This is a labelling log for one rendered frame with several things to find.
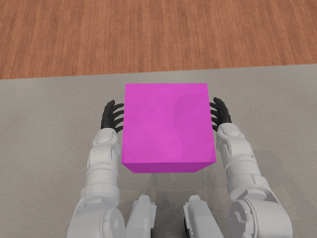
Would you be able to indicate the right robot forearm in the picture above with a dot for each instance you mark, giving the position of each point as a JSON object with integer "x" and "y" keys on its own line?
{"x": 241, "y": 167}

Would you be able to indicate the left robot forearm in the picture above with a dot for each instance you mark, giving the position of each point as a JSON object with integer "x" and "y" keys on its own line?
{"x": 101, "y": 176}

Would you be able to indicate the right robot upper arm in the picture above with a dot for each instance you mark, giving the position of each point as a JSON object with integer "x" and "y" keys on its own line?
{"x": 254, "y": 218}

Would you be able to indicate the robot right shin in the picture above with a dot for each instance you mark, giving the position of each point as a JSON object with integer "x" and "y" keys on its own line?
{"x": 193, "y": 197}

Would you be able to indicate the left robot thigh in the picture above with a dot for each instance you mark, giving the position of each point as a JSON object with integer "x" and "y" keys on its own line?
{"x": 141, "y": 220}

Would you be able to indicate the right robot hand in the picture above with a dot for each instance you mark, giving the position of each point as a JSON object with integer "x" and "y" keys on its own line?
{"x": 222, "y": 113}

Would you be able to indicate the left robot upper arm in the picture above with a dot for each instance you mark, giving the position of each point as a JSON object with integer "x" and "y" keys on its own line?
{"x": 105, "y": 222}

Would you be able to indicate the left robot hand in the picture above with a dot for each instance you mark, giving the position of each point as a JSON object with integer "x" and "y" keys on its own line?
{"x": 108, "y": 117}

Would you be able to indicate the carton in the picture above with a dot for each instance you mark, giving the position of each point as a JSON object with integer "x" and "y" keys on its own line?
{"x": 167, "y": 128}

